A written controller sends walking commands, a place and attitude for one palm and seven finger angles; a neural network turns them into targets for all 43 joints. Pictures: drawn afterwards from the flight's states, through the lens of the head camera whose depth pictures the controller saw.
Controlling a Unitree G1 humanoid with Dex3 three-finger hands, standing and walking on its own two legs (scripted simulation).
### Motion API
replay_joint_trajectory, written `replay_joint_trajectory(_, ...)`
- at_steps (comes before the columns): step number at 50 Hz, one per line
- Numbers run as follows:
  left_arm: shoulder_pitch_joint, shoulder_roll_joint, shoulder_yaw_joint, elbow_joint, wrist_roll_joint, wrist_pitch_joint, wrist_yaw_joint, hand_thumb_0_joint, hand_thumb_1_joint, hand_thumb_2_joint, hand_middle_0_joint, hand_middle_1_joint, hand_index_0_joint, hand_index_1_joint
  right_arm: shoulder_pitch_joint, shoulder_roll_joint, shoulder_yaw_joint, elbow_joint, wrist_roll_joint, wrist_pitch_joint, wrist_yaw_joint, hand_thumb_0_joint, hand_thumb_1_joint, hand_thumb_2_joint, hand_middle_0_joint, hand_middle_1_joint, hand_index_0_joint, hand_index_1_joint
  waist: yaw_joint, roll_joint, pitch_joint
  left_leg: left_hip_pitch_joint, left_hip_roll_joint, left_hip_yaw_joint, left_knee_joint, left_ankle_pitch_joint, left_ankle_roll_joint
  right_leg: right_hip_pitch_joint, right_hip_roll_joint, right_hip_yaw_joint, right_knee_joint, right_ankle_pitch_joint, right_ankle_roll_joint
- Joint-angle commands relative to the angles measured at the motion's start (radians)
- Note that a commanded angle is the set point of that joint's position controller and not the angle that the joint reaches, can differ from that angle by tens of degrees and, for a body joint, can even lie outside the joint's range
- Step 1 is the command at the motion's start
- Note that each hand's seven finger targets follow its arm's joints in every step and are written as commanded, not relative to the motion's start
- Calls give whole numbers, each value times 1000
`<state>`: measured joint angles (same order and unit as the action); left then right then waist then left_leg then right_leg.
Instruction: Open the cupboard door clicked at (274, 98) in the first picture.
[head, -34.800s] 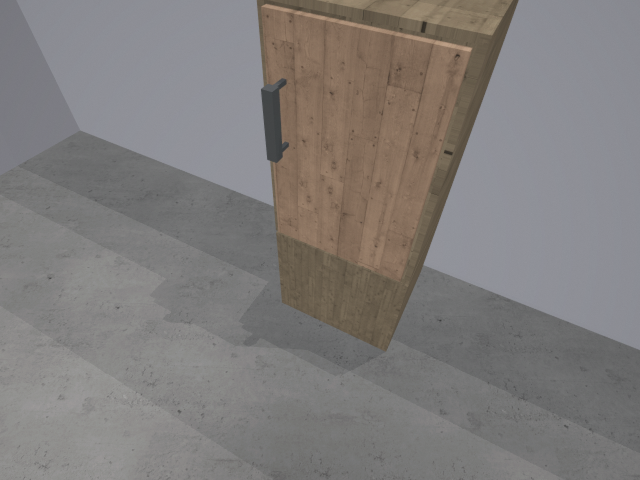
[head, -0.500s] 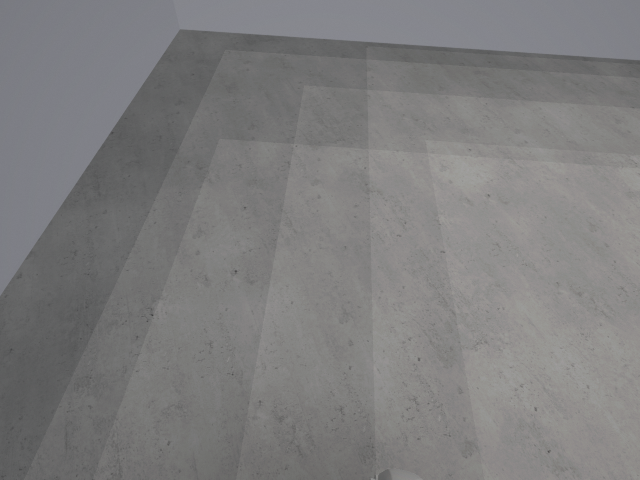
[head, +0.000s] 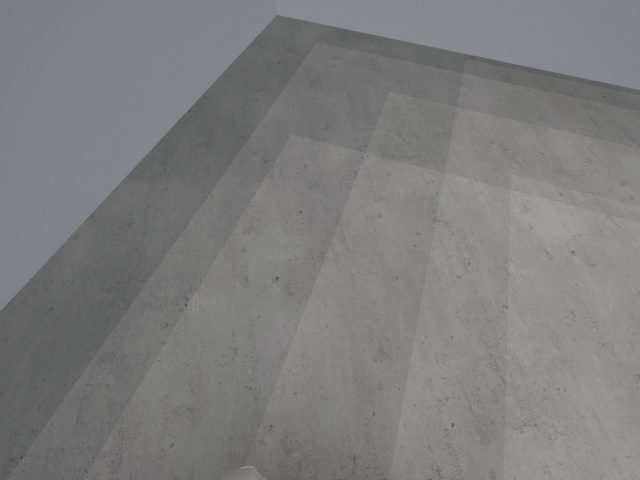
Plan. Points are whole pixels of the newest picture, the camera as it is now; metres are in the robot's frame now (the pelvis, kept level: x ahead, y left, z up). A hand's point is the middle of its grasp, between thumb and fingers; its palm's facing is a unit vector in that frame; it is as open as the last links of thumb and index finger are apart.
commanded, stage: turn to face it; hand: left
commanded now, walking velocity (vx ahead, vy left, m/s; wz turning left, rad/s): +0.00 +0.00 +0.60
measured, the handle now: out of the picture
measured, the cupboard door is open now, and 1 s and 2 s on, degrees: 45 45 45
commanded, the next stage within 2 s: none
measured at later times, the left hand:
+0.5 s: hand out of the picture +0.04 +0.12 -0.13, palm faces +0.32 -0.91 -0.27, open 7.4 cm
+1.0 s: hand out of the picture +0.06 +0.15 -0.13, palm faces +0.57 -0.76 -0.31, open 7.4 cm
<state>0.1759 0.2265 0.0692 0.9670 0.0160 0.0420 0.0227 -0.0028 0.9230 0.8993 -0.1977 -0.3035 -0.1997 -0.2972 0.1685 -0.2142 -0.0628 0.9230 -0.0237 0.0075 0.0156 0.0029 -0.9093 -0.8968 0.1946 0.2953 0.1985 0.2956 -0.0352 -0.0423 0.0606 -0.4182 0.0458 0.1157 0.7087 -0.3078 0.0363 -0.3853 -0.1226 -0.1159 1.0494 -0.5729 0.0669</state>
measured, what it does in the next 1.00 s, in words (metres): steps to the right, turning left: right foot, then left foot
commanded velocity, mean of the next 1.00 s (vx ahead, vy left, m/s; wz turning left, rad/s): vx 0.00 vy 0.00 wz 0.60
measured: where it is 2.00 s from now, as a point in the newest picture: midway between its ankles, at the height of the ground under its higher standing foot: outside the picture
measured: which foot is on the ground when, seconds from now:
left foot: down 0.00-0.24, up 0.26-0.62, down 0.64-0.98, up 1.00-1.00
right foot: up 0.00-0.22, down 0.24-0.64, up 0.66-0.96, down 0.98-1.00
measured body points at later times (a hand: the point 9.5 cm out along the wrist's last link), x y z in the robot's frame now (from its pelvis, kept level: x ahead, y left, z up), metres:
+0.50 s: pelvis +0.05 -0.08 +0.03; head +0.12 -0.08 +0.47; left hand +0.03 +0.17 -0.11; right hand +0.23 -0.29 -0.13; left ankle +0.00 +0.06 -0.65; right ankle +0.04 -0.17 -0.72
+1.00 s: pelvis +0.09 -0.10 +0.01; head +0.14 -0.09 +0.45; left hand +0.03 +0.19 -0.11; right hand +0.30 -0.27 -0.15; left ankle +0.02 +0.04 -0.71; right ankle +0.17 -0.20 -0.72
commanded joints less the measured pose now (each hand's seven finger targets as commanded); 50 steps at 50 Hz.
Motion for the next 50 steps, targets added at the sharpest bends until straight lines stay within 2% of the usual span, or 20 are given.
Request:
replay_joint_trajectory(1,-43,61,23,-116,5,-29,-10,0,900,900,-200,-300,-200,-300,70,-189,-39,-48,-8,-7,-32,0,-900,-900,200,300,200,300,3,222,-96,201,256,-361,-365,371,118,-218,7,119,157,132,14)
replay_joint_trajectory(6,-21,50,15,-128,-2,-24,-12,0,900,900,-200,-300,-200,-300,35,-218,-52,-71,-9,1,-24,0,-900,-900,200,300,200,300,7,179,-140,210,206,-307,-325,417,115,-61,68,77,-160,116,11)
replay_joint_trajectory(10,120,85,24,-117,0,-42,-10,0,900,900,-200,-300,-200,-300,-65,-212,-60,-110,2,21,-16,0,-900,-900,200,300,200,300,76,156,-142,42,124,-304,-220,236,50,222,98,45,-554,327,-4)
replay_joint_trajectory(11,157,158,38,-120,14,-54,-1,0,900,900,-200,-300,-200,-300,-67,-153,-54,-127,13,23,-9,0,-900,-900,200,300,200,300,95,-55,-146,-108,14,-209,-49,18,-20,341,-83,225,-735,323,-51)
replay_joint_trajectory(12,149,252,49,-130,22,-55,5,0,900,900,-200,-300,-200,-300,-86,-98,-42,-154,14,21,-2,0,-900,-900,200,300,200,300,107,-324,-106,-237,-117,-88,243,-313,-84,322,-356,506,-807,448,-175)
replay_joint_trajectory(13,131,231,38,-139,13,-58,9,0,900,900,-200,-300,-200,-300,-96,-139,-48,-150,5,27,0,0,-900,-900,200,300,200,300,99,-246,-90,-214,-60,-167,438,-307,-69,230,-377,464,-776,513,-227)
replay_joint_trajectory(15,31,153,22,-155,8,-56,16,0,900,900,-200,-300,-200,-300,-75,-119,-49,-110,8,43,3,0,-900,-900,200,300,200,300,35,-191,-66,-219,-15,-165,577,-181,-86,214,-267,295,-709,665,-201)
replay_joint_trajectory(17,26,119,11,-158,8,-64,14,0,900,900,-200,-300,-200,-300,-68,-90,-34,-91,8,45,13,0,-900,-900,200,300,200,300,23,-159,-79,-197,-13,-118,507,-122,-104,270,-195,128,-659,861,-164)
replay_joint_trajectory(25,152,160,28,-104,13,-64,13,0,900,900,-200,-300,-200,-300,-162,-52,-8,-102,15,40,21,0,-900,-900,200,300,200,300,84,-164,-98,-83,-29,-2,97,-127,-92,428,-227,11,-591,1067,-161)
replay_joint_trajectory(28,143,183,39,-100,10,-65,8,0,900,900,-200,-300,-200,-300,-128,-65,-8,-103,14,29,16,0,-900,-900,200,300,200,300,65,-150,-125,21,-52,36,-50,-87,-67,411,-250,-21,-515,1126,-153)
replay_joint_trajectory(30,103,187,42,-106,2,-65,3,0,900,900,-200,-300,-200,-300,-19,-107,-21,-84,6,23,13,0,-900,-900,200,300,200,300,-2,-102,-165,241,-47,28,-233,95,-43,288,-227,-83,-341,1021,-96)
replay_joint_trajectory(31,84,156,40,-132,-6,-61,-4,0,900,900,-200,-300,-200,-300,72,-198,-46,-65,-3,15,8,0,-900,-900,200,300,200,300,-56,99,-230,459,126,-177,-274,398,40,58,-154,-116,-137,672,-37)
replay_joint_trajectory(32,35,90,15,-186,-12,-55,-8,0,900,900,-200,-300,-200,-300,138,-303,-72,-59,-2,17,-1,0,-900,-900,200,300,200,300,-89,377,-233,552,406,-539,-299,862,223,-212,-10,-71,97,-97,25)
replay_joint_trajectory(33,-16,122,18,-210,2,-33,4,0,900,900,-200,-300,-200,-300,168,-303,-67,-40,7,24,-6,0,-900,-900,200,300,200,300,-88,204,-222,486,424,-475,-292,724,249,-227,-13,65,158,-104,11)
replay_joint_trajectory(38,18,86,29,-138,5,-12,-15,0,900,900,-200,-300,-200,-300,-36,-211,-42,-91,-2,8,-25,0,-900,-900,200,300,200,300,27,173,-73,202,197,-313,-373,352,119,-156,14,105,81,153,18)
replay_joint_trajectory(43,-1,76,21,-158,2,-14,-15,0,900,900,-200,-300,-200,-300,-28,-220,-53,-89,-7,15,-17,0,-900,-900,200,300,200,300,22,201,-77,144,165,-338,-365,234,114,-31,67,72,-181,146,13)
replay_joint_trajectory(47,88,90,26,-147,-2,-35,-11,0,900,900,-200,-300,-200,-300,-69,-215,-63,-105,1,26,-15,0,-900,-900,200,300,200,300,70,185,-103,32,113,-357,-250,215,64,218,107,41,-513,300,0)
replay_joint_trajectory(48,129,142,38,-144,6,-46,-3,0,900,900,-200,-300,-200,-300,-62,-171,-59,-116,10,26,-11,0,-900,-900,200,300,200,300,91,55,-121,-78,39,-308,-133,91,12,348,2,144,-665,314,-25)
replay_joint_trajectory(49,151,243,57,-142,21,-56,7,0,900,900,-200,-300,-200,-300,-48,-93,-46,-137,15,23,-6,0,-900,-900,200,300,200,300,104,-278,-128,-238,-118,-122,143,-226,-75,422,-297,454,-770,398,-135)
replay_joint_trajectory(50,141,264,47,-157,11,-49,9,0,900,900,-200,-300,-200,-300,-68,-124,-51,-148,8,26,-2,0,-900,-900,200,300,200,300,110,-229,-116,-191,-86,-157,375,-332,-71,284,-410,466,-772,503,-217)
